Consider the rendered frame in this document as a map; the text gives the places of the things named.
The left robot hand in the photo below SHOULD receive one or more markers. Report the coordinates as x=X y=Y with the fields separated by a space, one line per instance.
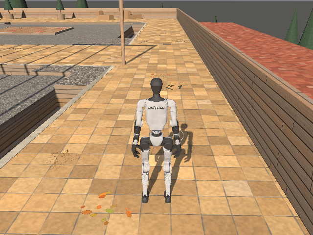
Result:
x=135 y=152

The right robot forearm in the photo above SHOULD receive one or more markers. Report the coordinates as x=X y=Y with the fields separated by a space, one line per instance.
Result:
x=176 y=134

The robot left upper arm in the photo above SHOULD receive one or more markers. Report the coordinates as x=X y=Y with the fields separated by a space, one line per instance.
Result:
x=139 y=112

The left robot forearm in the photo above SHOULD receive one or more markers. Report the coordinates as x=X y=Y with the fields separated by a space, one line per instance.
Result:
x=136 y=134

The left robot shin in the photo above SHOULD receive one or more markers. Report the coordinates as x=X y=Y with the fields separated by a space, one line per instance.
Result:
x=145 y=179

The robot torso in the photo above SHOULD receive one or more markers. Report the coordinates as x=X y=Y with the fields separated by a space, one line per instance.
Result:
x=156 y=118

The right robot hand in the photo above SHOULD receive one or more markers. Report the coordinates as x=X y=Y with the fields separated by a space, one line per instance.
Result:
x=177 y=152

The robot right upper arm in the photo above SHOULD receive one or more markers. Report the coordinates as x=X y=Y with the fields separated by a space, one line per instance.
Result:
x=173 y=112

